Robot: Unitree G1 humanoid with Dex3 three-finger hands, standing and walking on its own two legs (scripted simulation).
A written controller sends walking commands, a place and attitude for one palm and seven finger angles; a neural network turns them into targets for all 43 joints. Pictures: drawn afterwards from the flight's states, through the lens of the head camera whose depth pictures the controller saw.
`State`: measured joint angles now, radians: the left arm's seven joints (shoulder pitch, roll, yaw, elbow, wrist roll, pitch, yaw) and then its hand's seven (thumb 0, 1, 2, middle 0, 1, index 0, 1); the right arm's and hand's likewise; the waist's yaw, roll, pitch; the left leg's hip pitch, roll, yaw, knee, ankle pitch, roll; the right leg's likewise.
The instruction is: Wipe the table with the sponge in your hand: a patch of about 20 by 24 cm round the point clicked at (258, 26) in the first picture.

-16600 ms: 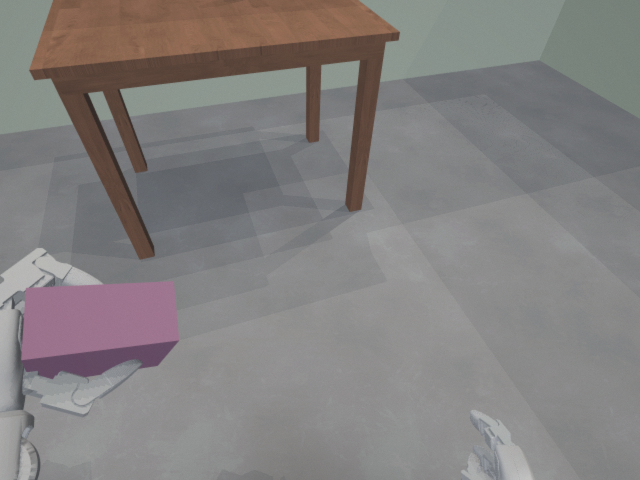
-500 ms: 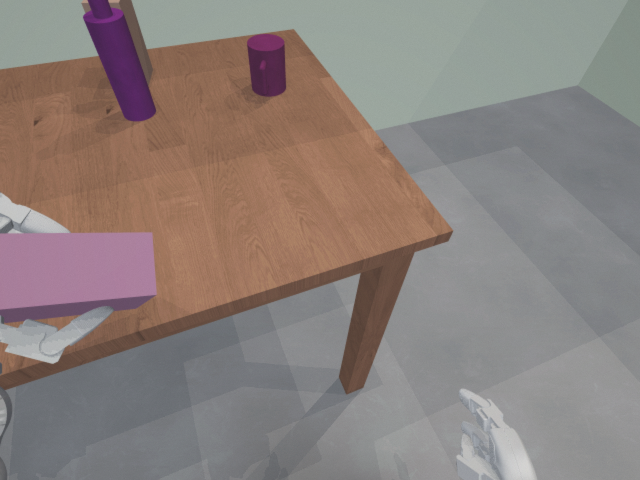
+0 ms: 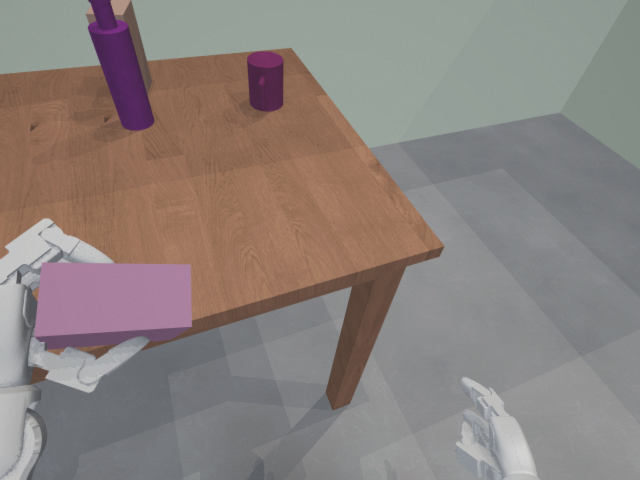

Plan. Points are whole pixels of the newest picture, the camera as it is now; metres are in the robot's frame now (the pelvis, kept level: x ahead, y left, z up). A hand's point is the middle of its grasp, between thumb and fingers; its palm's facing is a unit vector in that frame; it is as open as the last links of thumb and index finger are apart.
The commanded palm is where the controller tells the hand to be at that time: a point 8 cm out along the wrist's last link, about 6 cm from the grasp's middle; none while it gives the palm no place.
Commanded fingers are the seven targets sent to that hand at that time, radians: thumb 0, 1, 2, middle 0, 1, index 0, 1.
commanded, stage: come to a stop and stand still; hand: left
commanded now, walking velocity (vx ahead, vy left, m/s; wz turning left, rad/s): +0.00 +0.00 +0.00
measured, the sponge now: (138, 307) +0.24 +0.20 +0.14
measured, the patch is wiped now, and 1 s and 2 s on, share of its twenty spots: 0.00 0.00 0.00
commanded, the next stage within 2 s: look again from close up in 0.20 s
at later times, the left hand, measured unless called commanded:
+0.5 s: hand (69, 320) +0.21 +0.25 +0.15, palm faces +0.38 -0.86 -0.34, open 9.9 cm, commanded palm +0.15 +0.28 +0.18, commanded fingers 0.00 0.10 1.30 -1.20 -1.60 -1.20 -1.60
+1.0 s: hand (78, 312) +0.22 +0.25 +0.16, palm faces +0.33 -0.76 -0.56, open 9.9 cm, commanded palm +0.15 +0.29 +0.20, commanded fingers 0.00 0.10 1.30 -1.20 -1.60 -1.20 -1.60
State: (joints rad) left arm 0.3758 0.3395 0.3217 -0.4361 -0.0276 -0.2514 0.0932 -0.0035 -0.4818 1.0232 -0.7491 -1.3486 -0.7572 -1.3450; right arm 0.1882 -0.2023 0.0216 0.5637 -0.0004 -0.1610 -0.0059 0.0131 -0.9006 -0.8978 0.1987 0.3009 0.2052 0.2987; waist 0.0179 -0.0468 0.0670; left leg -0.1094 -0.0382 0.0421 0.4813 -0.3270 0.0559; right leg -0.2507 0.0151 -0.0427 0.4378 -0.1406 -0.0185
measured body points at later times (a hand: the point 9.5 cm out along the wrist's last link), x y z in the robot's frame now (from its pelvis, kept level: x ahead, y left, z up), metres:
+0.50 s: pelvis -0.01 +0.00 +0.00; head +0.01 +0.03 +0.45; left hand +0.19 +0.29 +0.17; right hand +0.17 -0.22 -0.06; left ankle -0.04 +0.08 -0.74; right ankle +0.06 -0.11 -0.74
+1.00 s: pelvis -0.01 -0.01 -0.01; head -0.01 -0.03 +0.44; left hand +0.20 +0.28 +0.19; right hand +0.18 -0.21 -0.10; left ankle -0.04 +0.08 -0.74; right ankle +0.05 -0.11 -0.74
